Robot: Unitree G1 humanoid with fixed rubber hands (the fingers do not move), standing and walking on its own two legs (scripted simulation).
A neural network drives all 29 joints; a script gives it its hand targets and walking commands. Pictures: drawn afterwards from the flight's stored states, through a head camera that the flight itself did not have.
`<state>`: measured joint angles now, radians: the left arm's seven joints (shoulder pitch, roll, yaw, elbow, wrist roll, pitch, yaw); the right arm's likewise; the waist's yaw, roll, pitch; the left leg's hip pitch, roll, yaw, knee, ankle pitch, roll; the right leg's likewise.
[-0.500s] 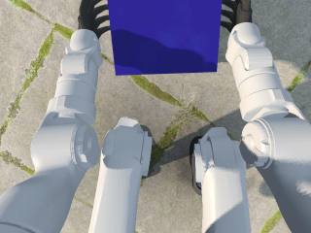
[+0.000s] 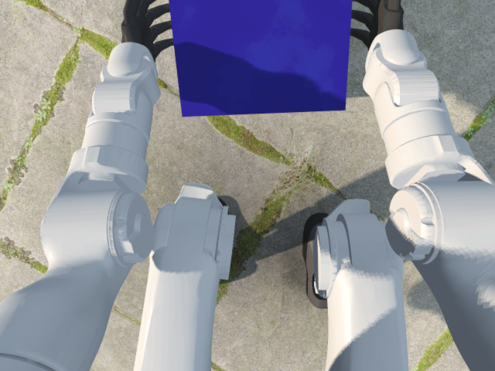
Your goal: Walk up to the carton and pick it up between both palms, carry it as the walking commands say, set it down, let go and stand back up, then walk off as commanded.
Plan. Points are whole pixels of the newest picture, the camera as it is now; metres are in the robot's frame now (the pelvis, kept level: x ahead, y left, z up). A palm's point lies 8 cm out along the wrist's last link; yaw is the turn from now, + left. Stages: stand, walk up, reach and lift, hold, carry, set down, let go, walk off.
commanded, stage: set down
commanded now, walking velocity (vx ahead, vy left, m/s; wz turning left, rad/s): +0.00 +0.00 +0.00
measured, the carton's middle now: (260, 47) +0.53 +0.05 -0.25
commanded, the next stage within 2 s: none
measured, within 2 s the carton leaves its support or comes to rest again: rests again in 0.86 s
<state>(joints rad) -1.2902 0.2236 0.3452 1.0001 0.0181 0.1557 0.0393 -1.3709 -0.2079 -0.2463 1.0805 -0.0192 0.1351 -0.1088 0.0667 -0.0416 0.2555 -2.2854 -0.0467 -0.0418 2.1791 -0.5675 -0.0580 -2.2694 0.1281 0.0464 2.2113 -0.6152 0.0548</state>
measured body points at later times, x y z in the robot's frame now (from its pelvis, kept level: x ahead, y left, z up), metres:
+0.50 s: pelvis +0.00 +0.00 +0.00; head +0.36 +0.01 +0.26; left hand +0.52 +0.21 -0.18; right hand +0.55 -0.11 -0.18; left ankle +0.11 +0.13 -0.34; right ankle +0.10 -0.12 -0.34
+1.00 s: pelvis +0.00 +0.00 +0.00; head +0.37 +0.01 +0.25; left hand +0.50 +0.23 -0.20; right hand +0.53 -0.13 -0.20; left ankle +0.11 +0.13 -0.34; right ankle +0.10 -0.12 -0.34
